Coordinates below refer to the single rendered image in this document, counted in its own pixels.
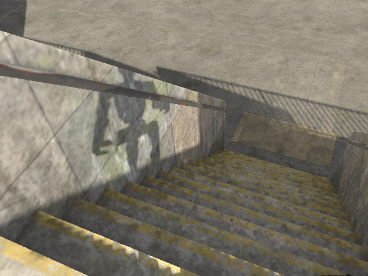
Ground stairs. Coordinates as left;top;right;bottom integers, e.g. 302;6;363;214
14;149;368;276

